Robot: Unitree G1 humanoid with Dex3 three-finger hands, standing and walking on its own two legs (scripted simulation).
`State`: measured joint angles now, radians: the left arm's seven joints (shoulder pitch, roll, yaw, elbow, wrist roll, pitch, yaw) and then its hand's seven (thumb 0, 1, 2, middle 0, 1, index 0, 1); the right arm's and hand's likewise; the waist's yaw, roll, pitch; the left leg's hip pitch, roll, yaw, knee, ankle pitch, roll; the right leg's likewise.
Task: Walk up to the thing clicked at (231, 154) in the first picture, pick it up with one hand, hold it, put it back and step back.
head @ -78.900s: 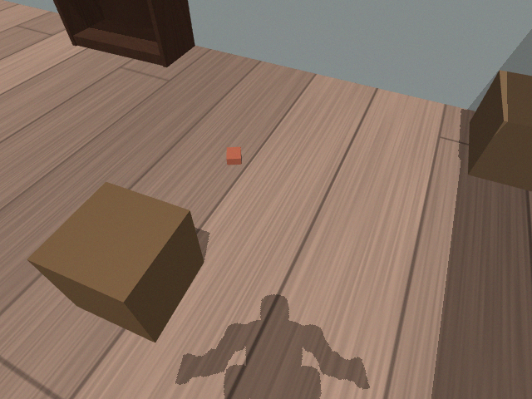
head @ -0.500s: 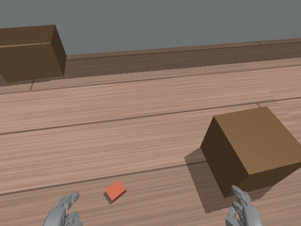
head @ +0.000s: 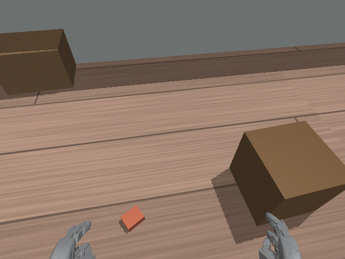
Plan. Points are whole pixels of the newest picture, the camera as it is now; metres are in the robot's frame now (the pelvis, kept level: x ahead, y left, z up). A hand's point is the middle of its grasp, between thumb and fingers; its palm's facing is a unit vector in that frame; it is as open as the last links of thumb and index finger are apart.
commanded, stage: stand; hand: left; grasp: from above
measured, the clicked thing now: (132, 218) +0.46 +0.21 -0.69
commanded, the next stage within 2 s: none
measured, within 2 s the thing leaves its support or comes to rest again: neither
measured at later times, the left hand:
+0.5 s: hand out of the picture +0.06 +0.24 -0.10, palm faces +0.03 -0.95 -0.31, open 7.4 cm
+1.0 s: hand out of the picture +0.02 +0.25 -0.10, palm faces +0.02 -0.95 -0.33, open 7.4 cm
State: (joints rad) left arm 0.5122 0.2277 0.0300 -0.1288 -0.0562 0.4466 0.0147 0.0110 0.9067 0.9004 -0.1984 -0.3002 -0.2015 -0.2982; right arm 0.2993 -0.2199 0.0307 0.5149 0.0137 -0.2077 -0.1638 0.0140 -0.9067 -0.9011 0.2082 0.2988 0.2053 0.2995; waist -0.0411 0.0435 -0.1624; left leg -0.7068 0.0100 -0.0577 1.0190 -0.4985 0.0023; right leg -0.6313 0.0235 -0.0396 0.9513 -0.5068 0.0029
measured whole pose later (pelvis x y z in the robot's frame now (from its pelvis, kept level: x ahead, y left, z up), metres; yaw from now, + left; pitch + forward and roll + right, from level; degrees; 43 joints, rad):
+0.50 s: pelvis +0.00 +0.01 +0.06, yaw +0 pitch -2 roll +0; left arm 0.22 0.28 0.05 0.94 0.04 0.03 0.03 0.01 0.91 0.90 -0.20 -0.30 -0.20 -0.30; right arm 0.19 -0.27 -0.04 0.99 -0.04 -0.01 -0.02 0.01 -0.91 -0.90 0.21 0.30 0.20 0.30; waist 0.02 -0.01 0.06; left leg -0.22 -0.03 -0.01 0.53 -0.27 0.03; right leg -0.18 -0.02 0.01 0.52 -0.30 0.02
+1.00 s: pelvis -0.02 +0.01 +0.07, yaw +0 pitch -4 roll +0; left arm 0.18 0.29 0.04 1.13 0.03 0.00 0.02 0.00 0.91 0.90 -0.20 -0.30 -0.20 -0.30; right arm 0.14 -0.29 -0.04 1.12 -0.02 0.00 -0.01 0.01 -0.91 -0.90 0.21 0.30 0.20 0.30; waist 0.02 0.00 0.06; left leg -0.11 -0.04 -0.01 0.34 -0.16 0.03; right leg -0.08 -0.03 0.01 0.35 -0.20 0.03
